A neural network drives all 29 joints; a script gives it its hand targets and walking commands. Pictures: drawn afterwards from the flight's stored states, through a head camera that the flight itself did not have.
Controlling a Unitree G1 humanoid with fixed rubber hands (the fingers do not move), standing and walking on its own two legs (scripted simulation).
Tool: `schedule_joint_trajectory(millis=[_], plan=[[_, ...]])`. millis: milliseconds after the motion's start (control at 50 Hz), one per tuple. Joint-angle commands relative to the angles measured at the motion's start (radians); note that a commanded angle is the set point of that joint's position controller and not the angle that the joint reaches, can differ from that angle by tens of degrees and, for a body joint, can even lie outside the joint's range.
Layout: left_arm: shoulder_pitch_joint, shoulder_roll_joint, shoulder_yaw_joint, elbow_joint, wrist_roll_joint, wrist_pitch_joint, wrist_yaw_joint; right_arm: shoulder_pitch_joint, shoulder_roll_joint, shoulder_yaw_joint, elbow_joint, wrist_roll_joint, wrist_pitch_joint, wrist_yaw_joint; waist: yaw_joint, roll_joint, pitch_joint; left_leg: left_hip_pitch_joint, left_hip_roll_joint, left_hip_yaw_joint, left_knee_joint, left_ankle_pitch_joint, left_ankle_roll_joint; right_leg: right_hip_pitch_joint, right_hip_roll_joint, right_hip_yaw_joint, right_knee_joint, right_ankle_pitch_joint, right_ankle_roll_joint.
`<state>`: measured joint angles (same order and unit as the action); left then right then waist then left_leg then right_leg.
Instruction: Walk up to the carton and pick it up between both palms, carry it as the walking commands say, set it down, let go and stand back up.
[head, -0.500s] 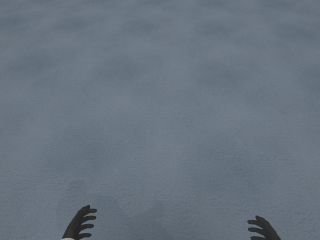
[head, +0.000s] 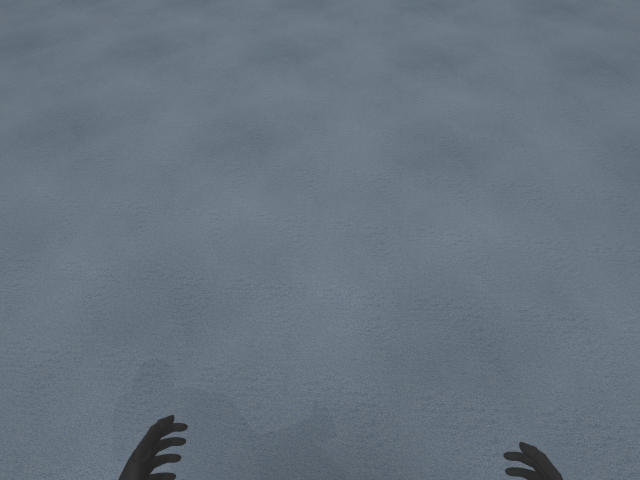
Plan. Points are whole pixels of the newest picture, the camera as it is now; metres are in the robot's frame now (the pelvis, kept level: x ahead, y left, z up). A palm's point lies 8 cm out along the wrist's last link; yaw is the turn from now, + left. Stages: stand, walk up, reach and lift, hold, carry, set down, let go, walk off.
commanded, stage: stand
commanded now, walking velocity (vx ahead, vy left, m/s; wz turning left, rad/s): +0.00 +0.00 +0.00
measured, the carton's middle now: out of the picture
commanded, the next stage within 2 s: walk up in 0.48 s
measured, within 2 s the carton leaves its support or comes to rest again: neither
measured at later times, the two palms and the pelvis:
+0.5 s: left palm out of the picture +0.12 +0.29 -0.08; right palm out of the picture +0.10 -0.28 -0.10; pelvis +0.00 +0.00 +0.00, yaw +0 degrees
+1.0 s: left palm out of the picture +0.11 +0.23 -0.10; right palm out of the picture +0.04 -0.30 -0.12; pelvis -0.02 -0.02 +0.00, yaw -7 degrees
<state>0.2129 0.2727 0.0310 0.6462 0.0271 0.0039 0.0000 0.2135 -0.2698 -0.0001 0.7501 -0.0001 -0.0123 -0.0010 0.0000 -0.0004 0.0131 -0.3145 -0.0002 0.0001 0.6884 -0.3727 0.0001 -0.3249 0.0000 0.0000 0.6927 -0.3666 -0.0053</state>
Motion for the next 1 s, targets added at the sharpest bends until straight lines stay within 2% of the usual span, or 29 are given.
schedule_joint_trajectory(millis=[0,40,640,660,680,700,720,760,780,800,820,860,900,920,940,960,980], plan=[[-0.046,0.190,0.055,-0.031,-0.002,-0.050,0.013,-0.074,-0.207,-0.065,-0.075,-0.031,-0.035,-0.009,0.005,-0.010,-0.049,0.022,0.070,-0.091,-0.129,0.245,0.066,0.046,-0.079,0.082,-0.134,0.233,-0.056],[-0.056,0.231,0.070,-0.027,0.001,-0.059,0.017,-0.079,-0.246,-0.079,-0.068,-0.033,-0.044,-0.013,0.001,-0.011,-0.056,0.027,0.077,-0.097,-0.120,0.261,0.072,0.048,-0.086,0.085,-0.126,0.243,-0.061],[-0.067,0.264,0.052,0.074,-0.012,-0.058,0.011,-0.091,-0.277,-0.059,0.031,-0.022,-0.045,-0.008,0.002,-0.003,-0.046,0.036,0.090,-0.120,-0.161,0.272,0.076,0.079,-0.090,0.095,-0.154,0.263,-0.062],[-0.048,0.167,0.056,0.060,-0.020,-0.017,-0.015,-0.019,-0.171,-0.056,0.047,-0.026,-0.002,-0.005,-0.005,-0.016,-0.108,-0.026,0.129,-0.092,-0.155,0.015,0.021,0.117,-0.119,0.066,-0.178,0.120,-0.028],[-0.039,0.173,0.034,0.061,-0.004,0.014,-0.019,-0.045,-0.167,-0.063,0.001,-0.034,0.027,-0.021,-0.023,0.008,0.077,0.014,0.112,-0.012,-0.150,0.192,0.012,-0.087,-0.095,0.177,-0.153,0.373,-0.044],[-0.054,0.174,0.035,0.044,-0.005,0.025,-0.020,-0.031,-0.179,-0.067,-0.006,-0.033,0.042,-0.030,-0.032,0.009,0.046,0.083,0.118,-0.010,-0.144,0.229,0.019,-0.154,-0.084,0.191,-0.118,0.420,-0.043],[-0.070,0.161,0.036,0.032,-0.002,0.031,-0.021,-0.008,-0.188,-0.070,-0.008,-0.033,0.049,-0.034,-0.038,0.033,0.028,0.126,0.157,-0.038,-0.169,0.267,0.032,-0.190,-0.064,0.160,-0.078,0.375,-0.028],[-0.047,0.112,0.033,0.015,-0.003,0.043,-0.022,0.006,-0.226,-0.077,0.003,-0.033,0.059,-0.039,-0.041,0.167,-0.013,0.187,0.319,-0.159,-0.283,0.322,0.114,-0.246,0.007,0.043,0.104,0.132,0.007],[-0.036,0.105,0.041,0.017,-0.004,0.048,-0.022,0.002,-0.230,-0.076,0.001,-0.035,0.062,-0.040,-0.037,0.218,-0.020,0.190,0.409,-0.215,-0.335,0.402,0.170,-0.262,0.025,0.007,0.255,-0.158,0.027],[-0.022,0.109,0.047,0.021,-0.001,0.055,-0.022,-0.014,-0.233,-0.075,-0.001,-0.036,0.062,-0.040,-0.028,0.204,-0.010,0.151,0.448,-0.208,-0.348,0.418,0.203,-0.253,0.000,-0.006,0.381,-0.224,0.046],[-0.013,0.108,0.048,0.026,0.000,0.059,-0.024,-0.036,-0.223,-0.073,-0.009,-0.034,0.061,-0.040,-0.012,0.177,0.011,0.094,0.438,-0.171,-0.350,0.415,0.205,-0.225,-0.016,-0.019,0.440,-0.212,0.053],[-0.014,0.094,0.037,0.033,-0.006,0.055,-0.029,-0.070,-0.194,-0.068,-0.013,-0.037,0.053,-0.040,0.008,0.152,0.033,0.050,0.363,-0.067,-0.313,0.424,0.161,-0.169,-0.048,-0.022,0.362,-0.172,0.047],[0.001,0.076,0.024,0.052,-0.012,0.044,-0.029,-0.078,-0.178,-0.067,-0.007,-0.040,0.049,-0.037,0.013,0.162,0.026,0.072,0.302,0.021,-0.246,0.449,0.101,-0.134,-0.054,-0.044,0.184,-0.134,0.043],[0.018,0.074,0.024,0.063,-0.011,0.039,-0.030,-0.066,-0.184,-0.072,-0.001,-0.038,0.052,-0.035,0.011,0.168,0.014,0.075,0.288,0.046,-0.220,0.422,0.087,-0.090,-0.037,-0.065,0.099,-0.084,0.041],[0.039,0.075,0.025,0.075,-0.011,0.035,-0.031,-0.062,-0.194,-0.078,0.002,-0.035,0.057,-0.032,0.016,0.171,0.011,0.071,0.274,0.068,-0.183,0.377,0.074,-0.044,-0.020,-0.081,-0.004,-0.015,0.036],[0.070,0.083,0.026,0.088,-0.010,0.030,-0.030,-0.072,-0.196,-0.082,-0.001,-0.031,0.062,-0.030,0.029,0.154,0.008,0.050,0.251,0.092,-0.120,0.308,0.053,0.009,-0.010,-0.076,-0.121,0.117,0.023],[0.091,0.131,0.037,0.089,-0.002,0.020,-0.026,-0.045,-0.161,-0.075,-0.007,-0.026,0.067,-0.025,0.028,0.016,-0.005,0.005,0.184,0.139,0.047,0.200,0.020,0.064,-0.071,0.058,-0.219,0.333,-0.003]])
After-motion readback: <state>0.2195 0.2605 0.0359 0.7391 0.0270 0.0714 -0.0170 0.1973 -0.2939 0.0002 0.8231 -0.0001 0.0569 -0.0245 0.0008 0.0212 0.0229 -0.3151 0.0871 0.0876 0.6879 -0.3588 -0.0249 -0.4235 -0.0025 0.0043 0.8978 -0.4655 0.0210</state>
